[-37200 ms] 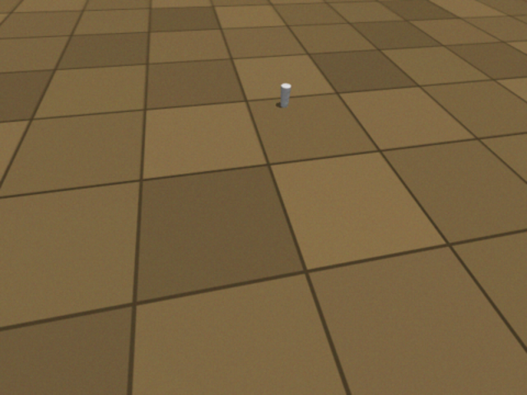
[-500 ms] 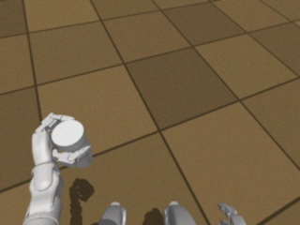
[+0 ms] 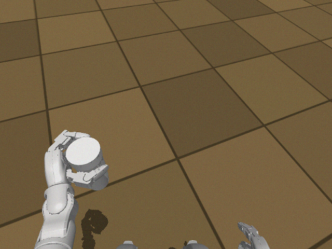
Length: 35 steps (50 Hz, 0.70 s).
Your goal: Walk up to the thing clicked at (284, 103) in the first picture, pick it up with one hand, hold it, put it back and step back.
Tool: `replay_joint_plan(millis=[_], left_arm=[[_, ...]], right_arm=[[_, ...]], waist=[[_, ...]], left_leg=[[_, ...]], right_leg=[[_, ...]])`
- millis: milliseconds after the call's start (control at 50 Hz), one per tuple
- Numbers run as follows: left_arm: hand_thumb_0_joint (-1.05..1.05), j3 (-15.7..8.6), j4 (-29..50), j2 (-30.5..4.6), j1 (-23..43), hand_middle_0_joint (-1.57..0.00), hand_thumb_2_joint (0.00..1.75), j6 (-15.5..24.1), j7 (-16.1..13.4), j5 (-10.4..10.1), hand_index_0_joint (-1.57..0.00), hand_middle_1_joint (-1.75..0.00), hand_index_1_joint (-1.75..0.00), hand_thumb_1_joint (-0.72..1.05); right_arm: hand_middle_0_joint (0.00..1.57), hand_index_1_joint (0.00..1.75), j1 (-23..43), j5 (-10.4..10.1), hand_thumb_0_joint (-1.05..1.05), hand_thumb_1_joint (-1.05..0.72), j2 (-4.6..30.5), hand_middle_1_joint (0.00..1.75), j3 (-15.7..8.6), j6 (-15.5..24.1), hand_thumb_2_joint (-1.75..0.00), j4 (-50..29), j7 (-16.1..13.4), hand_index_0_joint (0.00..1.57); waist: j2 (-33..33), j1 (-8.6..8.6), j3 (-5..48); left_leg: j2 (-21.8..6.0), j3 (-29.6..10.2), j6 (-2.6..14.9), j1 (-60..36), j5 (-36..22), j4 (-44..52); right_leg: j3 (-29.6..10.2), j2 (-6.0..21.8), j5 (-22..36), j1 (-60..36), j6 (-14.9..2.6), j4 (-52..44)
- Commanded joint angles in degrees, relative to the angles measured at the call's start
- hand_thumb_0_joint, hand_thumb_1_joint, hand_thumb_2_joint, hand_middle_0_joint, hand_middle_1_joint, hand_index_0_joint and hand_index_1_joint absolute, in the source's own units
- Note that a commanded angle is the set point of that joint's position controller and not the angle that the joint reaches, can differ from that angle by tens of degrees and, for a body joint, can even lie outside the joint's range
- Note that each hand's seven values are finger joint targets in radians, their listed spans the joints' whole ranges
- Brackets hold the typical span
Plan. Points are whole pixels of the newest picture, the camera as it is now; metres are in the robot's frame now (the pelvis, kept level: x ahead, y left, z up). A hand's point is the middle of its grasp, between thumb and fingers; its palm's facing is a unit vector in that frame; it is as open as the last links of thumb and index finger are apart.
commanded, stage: lift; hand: left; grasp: from the side
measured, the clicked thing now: (92, 167) +0.33 +0.18 -0.01
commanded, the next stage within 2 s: hold in 0.20 s
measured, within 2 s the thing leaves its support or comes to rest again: neither
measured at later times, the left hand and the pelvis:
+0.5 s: hand (83, 155) +0.33 +0.19 +0.05, palm faces +0.31 -0.95 -0.02, open 10.4 cm; pelvis +0.00 +0.00 +0.01, yaw +0 degrees
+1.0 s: hand (82, 156) +0.32 +0.19 +0.06, palm faces +0.30 -0.95 -0.03, open 10.3 cm; pelvis +0.00 +0.00 +0.02, yaw +0 degrees
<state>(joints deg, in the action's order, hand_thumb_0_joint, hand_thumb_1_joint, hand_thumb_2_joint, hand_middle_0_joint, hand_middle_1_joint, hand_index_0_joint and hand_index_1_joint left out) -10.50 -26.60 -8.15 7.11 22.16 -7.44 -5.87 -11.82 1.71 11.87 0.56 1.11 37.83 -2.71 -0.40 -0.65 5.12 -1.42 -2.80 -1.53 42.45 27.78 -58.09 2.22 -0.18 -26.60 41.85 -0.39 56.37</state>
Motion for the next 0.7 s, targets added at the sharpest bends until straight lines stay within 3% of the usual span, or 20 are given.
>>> replay_joint_plan(millis=[0, 100, 140, 280, 300, 460, 500, 520, 680], left_arm=[[0.00, -1.2, 18.4, -7.5, 17.5, -1.13, 1.19, 6.1, -0.2, -1.3, -1.14, -1.29, -1.30, 0.05], [0.00, -2.2, 18.4, -8.2, 16.2, -1.15, 1.20, 6.0, -0.5, -1.1, -1.16, -1.31, -1.32, 0.02], [0.00, -1.2, 18.2, -7.0, 16.4, -1.14, 1.21, 6.0, -0.5, -1.4, -1.16, -1.31, -1.32, 0.04], [0.00, -1.2, 18.2, -7.4, 15.9, -1.18, 1.23, 5.9, -0.3, -1.0, -1.19, -1.34, -1.35, 0.06], [0.00, -1.4, 17.8, -7.1, 15.4, -1.18, 1.16, 5.8, -0.4, -1.2, -1.20, -1.33, -1.33, 0.07], [0.00, -1.5, 18.0, -7.2, 15.8, -1.18, 1.15, 5.3, -0.9, -1.1, -1.20, -1.33, -1.33, 0.06], [0.00, -0.5, 18.6, -6.2, 16.5, -1.17, 1.15, 5.3, -0.7, -1.2, -1.19, -1.32, -1.32, 0.07], [0.00, -1.4, 18.8, -7.2, 15.9, -1.17, 1.15, 5.2, -0.8, -1.1, -1.19, -1.32, -1.32, 0.07], [0.00, -0.6, 19.2, -7.3, 16.4, -1.16, 1.15, 4.2, -1.1, -0.5, -1.18, -1.32, -1.32, 0.08]], right_arm=[[0.20, 0.30, 0.0, 0.1, 0.00, -0.91, 7.0, 0.30, -2.6, 1.8, -0.90, -6.1, -0.4, 0.20], [0.20, 0.30, 0.2, 0.0, 0.00, -0.91, 7.0, 0.30, -2.8, 1.6, -0.90, -6.1, -0.6, 0.20], [0.20, 0.30, 0.0, 0.1, 0.00, -0.91, 7.0, 0.30, -2.7, 1.4, -0.90, -5.9, -0.6, 0.20], [0.20, 0.30, 0.9, -0.1, 0.00, -0.91, 7.3, 0.30, -2.8, 1.0, -0.90, -6.5, -0.4, 0.20], [0.20, 0.30, 0.8, -0.1, 0.00, -0.92, 7.3, 0.30, -2.9, 1.0, -0.90, -6.4, -0.4, 0.20], [0.20, 0.30, 0.6, -0.2, 0.00, -0.92, 7.4, 0.30, -3.0, 0.9, -0.90, -6.5, -0.3, 0.20], [0.20, 0.30, 0.7, -0.1, 0.00, -0.92, 7.3, 0.30, -2.9, 0.8, -0.90, -6.6, -0.2, 0.20], [0.20, 0.30, 0.8, -0.2, 0.00, -0.92, 7.5, 0.30, -3.0, 0.9, -0.90, -6.6, -0.3, 0.20], [0.20, 0.30, 0.9, -0.3, 0.00, -0.92, 7.3, 0.30, -2.8, 1.0, -0.90, -6.5, -0.3, 0.20]], waist=[[-1.9, -0.49, 20.1], [-1.3, -0.20, 19.0], [-1.2, -0.80, 18.2], [-2.6, -0.20, 16.2], [-2.3, 0.04, 16.2], [-1.7, -0.46, 16.2], [-1.3, -0.69, 15.0], [-1.6, 0.00, 15.8], [-2.3, -0.39, 14.7]], left_leg=[[1.6, 1.6, 1.65, -11.5, -17.6, 7.9], [1.8, 2.0, 1.74, -11.7, -16.9, 8.9], [1.8, 2.0, 1.67, -11.8, -17.3, 9.2], [1.7, 1.8, 1.38, -13.3, -17.0, 11.3], [1.5, 1.7, 1.29, -13.9, -17.1, 11.5], [1.4, 1.8, 1.29, -15.7, -18.7, 12.2], [1.4, 1.6, 1.20, -15.5, -18.3, 12.7], [1.4, 1.6, 1.19, -15.9, -18.3, 13.0], [1.5, 1.8, 1.23, -17.0, -18.3, 14.0]], right_leg=[[-0.8, -0.3, 20.7, -12.9, 0.09, -8.6], [-1.1, -0.2, 20.7, -14.4, 0.39, -10.0], [-1.0, -0.4, 21.0, -14.2, 0.32, -10.2], [-0.6, -0.5, 19.5, -14.9, -0.03, -11.1], [-0.4, -0.6, 19.3, -14.8, -0.14, -11.2], [-0.5, -0.8, 20.7, -15.7, 0.02, -12.0], [-0.2, -0.9, 20.1, -15.8, -0.05, -12.2], [-0.2, -0.8, 20.0, -16.4, -0.11, -12.3], [-0.5, -0.7, 20.3, -16.8, -0.03, -13.7]])
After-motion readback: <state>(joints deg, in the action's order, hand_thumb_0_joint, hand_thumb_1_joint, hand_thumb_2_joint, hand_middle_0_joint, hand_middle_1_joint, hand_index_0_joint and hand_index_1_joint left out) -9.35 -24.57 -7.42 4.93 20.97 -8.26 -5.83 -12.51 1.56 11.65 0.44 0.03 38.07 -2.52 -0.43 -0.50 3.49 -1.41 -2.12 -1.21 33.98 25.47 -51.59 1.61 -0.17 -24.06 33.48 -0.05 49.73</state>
